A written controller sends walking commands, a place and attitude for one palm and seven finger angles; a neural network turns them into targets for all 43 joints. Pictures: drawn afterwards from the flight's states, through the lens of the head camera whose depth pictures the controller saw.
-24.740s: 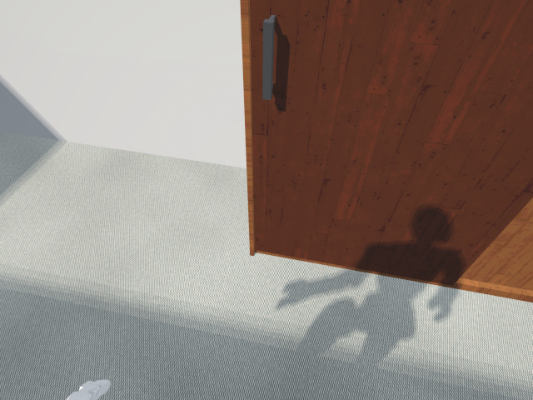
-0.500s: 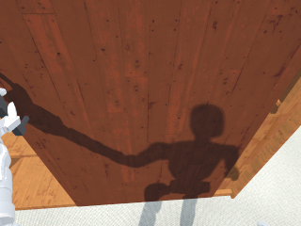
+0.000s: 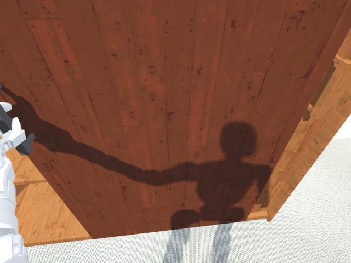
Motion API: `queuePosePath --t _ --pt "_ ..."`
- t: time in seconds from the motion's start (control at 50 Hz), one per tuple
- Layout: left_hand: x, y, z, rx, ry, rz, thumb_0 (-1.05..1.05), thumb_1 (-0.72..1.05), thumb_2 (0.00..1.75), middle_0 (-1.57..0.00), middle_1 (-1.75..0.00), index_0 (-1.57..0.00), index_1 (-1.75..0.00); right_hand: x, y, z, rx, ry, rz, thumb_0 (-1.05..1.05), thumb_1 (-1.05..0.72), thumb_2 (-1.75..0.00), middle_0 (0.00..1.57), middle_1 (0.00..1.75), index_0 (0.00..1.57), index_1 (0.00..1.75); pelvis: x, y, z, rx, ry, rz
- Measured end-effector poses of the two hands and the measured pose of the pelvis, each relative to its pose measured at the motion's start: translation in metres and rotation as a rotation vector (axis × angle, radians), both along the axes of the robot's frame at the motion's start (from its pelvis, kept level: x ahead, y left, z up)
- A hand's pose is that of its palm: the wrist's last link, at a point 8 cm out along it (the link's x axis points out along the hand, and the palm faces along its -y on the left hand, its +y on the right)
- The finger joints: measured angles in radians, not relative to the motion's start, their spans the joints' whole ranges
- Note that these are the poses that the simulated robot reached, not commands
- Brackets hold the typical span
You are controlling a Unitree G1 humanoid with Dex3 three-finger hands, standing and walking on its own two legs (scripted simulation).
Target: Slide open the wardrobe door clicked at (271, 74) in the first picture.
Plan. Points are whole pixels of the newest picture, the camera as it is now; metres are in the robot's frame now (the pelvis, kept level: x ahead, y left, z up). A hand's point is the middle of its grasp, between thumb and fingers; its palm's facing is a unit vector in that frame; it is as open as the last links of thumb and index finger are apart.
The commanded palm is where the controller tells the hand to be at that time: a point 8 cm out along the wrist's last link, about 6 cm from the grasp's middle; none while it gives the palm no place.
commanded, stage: stop walking and hold the door there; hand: left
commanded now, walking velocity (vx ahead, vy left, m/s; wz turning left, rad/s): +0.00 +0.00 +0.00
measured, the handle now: (11, 120) +0.39 +0.41 +0.15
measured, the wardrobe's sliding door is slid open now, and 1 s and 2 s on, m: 0.67 0.67 0.67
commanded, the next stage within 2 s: loosen the grip on the handle in 1.42 s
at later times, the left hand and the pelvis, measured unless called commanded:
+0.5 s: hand (17, 134) +0.35 +0.37 +0.14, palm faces +0.54 -0.79 -0.29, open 6.0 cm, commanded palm +0.30 +0.40 +0.11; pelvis +0.00 +0.03 +0.00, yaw +3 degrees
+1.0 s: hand (21, 137) +0.35 +0.37 +0.13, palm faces +0.44 -0.87 -0.22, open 5.5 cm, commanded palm +0.32 +0.39 +0.11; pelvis -0.02 +0.09 +0.00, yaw +4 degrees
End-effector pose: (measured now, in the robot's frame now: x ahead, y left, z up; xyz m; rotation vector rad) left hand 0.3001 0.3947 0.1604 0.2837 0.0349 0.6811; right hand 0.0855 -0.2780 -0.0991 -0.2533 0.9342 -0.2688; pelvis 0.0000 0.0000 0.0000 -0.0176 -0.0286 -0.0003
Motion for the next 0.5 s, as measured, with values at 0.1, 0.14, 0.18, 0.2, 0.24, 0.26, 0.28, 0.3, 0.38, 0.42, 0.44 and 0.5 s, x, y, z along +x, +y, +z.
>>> queuePosePath --t 0.1,0.14,0.18,0.2,0.24,0.26,0.28,0.3,0.38,0.42,0.44,0.5 --pt "0.0 0.001 -0.001 0.006 -0.007 -0.012 -0.09 0.66 0.81 -0.34 -1.34 -0.23 -1.36 -0.004 -0.009 0.004 -0.041 0.016 -0.007 0.01 -0.9 -0.9 0.2 0.3 0.2 0.3 0.0 0.004 0.001 0.004 0.003 0.004" --pt "0.0 0.001 -0.001 0.008 -0.008 -0.012 -0.1 0.66 0.81 -0.34 -1.34 -0.23 -1.36 -0.004 -0.007 0.003 -0.038 0.021 -0.001 0.01 -0.9 -0.9 0.2 0.3 0.2 0.3 -0.001 0.004 0.001 0.006 0.005 0.004" --pt "0.0 0.001 -0.001 0.011 -0.006 -0.009 -0.1 0.67 0.82 -0.33 -1.34 -0.23 -1.36 -0.003 -0.003 0.002 -0.026 0.024 0.007 0.01 -0.9 -0.9 0.2 0.3 0.2 0.3 -0.002 0.004 0.002 0.007 0.006 0.004" --pt "0.0 0.001 -0.001 0.013 -0.005 -0.007 -0.1 0.67 0.82 -0.33 -1.34 -0.22 -1.36 -0.002 0.0 0.001 -0.018 0.025 0.011 0.01 -0.9 -0.9 0.2 0.3 0.2 0.3 -0.002 0.004 0.002 0.007 0.007 0.004" --pt "0.0 0.0 -0.001 0.016 -0.001 -0.006 -0.1 0.67 0.82 -0.33 -1.34 -0.22 -1.36 0.0 0.006 -0.002 0.002 0.026 0.02 0.01 -0.9 -0.9 0.2 0.3 0.2 0.3 -0.003 0.004 0.002 0.006 0.009 0.002" --pt "0.001 0.0 -0.001 0.019 0.001 -0.007 -0.1 0.67 0.82 -0.33 -1.34 -0.21 -1.36 0.002 0.01 -0.004 0.012 0.026 0.024 0.01 -0.9 -0.9 0.2 0.3 0.2 0.3 -0.003 0.004 0.002 0.006 0.011 0.001" --pt "0.001 0.0 -0.001 0.02 0.003 -0.007 -0.1 0.67 0.82 -0.33 -1.34 -0.21 -1.36 0.003 0.013 -0.005 0.022 0.026 0.027 0.01 -0.9 -0.9 0.2 0.3 0.2 0.3 -0.003 0.004 0.002 0.005 0.011 0.001" --pt "0.001 0.0 0.0 0.02 0.003 -0.007 -0.1 0.67 0.82 -0.33 -1.34 -0.22 -1.36 0.004 0.016 -0.006 0.031 0.027 0.03 0.01 -0.9 -0.9 0.2 0.3 0.2 0.3 -0.003 0.004 0.002 0.004 0.012 0.002" --pt "0.001 0.002 0.0 0.023 0.006 -0.022 -0.1 0.66 0.83 -0.34 -1.34 -0.23 -1.37 0.009 0.025 -0.012 0.054 0.035 0.04 0.01 -0.9 -0.9 0.2 0.3 0.21 0.3 0.0 0.01 0.0 0.0 0.01 0.021" --pt "0.001 0.004 -0.001 0.026 0.008 -0.045 -0.12 0.66 0.83 -0.35 -1.35 -0.25 -1.37 0.012 0.029 -0.015 0.054 0.046 0.045 0.01 -0.9 -0.9 0.2 0.3 0.21 0.3 0.001 0.016 -0.001 0.0 0.006 0.034" --pt "0.001 0.005 -0.002 0.028 0.008 -0.058 -0.12 0.65 0.84 -0.36 -1.35 -0.27 -1.37 0.014 0.031 -0.015 0.051 0.053 0.05 0.01 -0.9 -0.9 0.2 0.3 0.21 0.3 0.001 0.021 -0.001 0.003 0.004 0.04" --pt "0.003 0.009 -0.005 0.026 0.004 -0.104 -0.15 0.65 0.84 -0.39 -1.37 -0.32 -1.38 0.021 0.04 -0.014 0.033 0.066 0.074 0.01 -0.9 -0.9 0.2 0.3 0.21 0.3 0.002 0.035 -0.001 0.019 -0.004 0.061"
